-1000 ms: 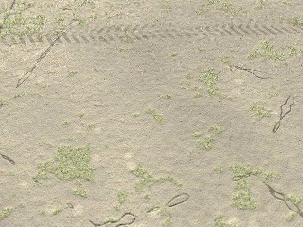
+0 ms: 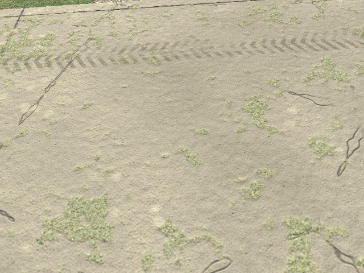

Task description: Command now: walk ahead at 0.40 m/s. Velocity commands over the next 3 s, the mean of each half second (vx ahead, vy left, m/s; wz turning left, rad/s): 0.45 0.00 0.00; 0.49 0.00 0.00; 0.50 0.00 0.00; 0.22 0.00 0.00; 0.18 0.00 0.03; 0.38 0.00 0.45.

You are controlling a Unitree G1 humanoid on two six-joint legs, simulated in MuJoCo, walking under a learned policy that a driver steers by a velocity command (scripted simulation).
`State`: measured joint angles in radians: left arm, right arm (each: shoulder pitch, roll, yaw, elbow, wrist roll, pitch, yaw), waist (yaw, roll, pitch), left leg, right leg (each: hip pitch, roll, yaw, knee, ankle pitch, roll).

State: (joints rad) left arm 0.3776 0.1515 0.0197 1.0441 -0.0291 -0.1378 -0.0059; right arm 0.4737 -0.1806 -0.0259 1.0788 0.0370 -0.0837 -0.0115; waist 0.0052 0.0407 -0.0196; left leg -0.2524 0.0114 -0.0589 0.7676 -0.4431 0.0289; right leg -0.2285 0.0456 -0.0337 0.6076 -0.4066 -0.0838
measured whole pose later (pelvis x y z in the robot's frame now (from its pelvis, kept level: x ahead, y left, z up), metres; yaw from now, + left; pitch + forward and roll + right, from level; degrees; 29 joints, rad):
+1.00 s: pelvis +0.55 -0.05 +0.00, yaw +0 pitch +3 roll +1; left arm 0.07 0.23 0.04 0.82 -0.01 -0.12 -0.03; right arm 0.39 -0.26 -0.03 1.01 0.01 -0.08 0.00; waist -0.05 0.01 0.02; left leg -0.17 -0.01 -0.03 0.87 -0.49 0.03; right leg -0.48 -0.01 -0.05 0.57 -0.13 -0.05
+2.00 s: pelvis +1.00 -0.01 +0.01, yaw +0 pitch +1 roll +2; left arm 0.15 0.21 0.06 0.94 0.01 -0.03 0.03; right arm 0.19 -0.22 -0.03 1.01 -0.01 -0.06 -0.01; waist -0.02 -0.02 -0.01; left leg -0.19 -0.05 0.07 0.44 -0.27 0.04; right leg -0.36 -0.05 0.02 0.49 -0.14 0.01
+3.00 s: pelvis +1.27 +0.01 -0.01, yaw +17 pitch +1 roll -1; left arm 0.35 0.24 0.06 1.01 0.00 -0.07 0.04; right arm -0.01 -0.25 -0.08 0.78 0.00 -0.04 0.04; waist 0.04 0.03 0.06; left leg -0.52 -0.03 0.06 0.61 -0.10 0.15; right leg -0.05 -0.06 -0.17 0.84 -0.52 0.04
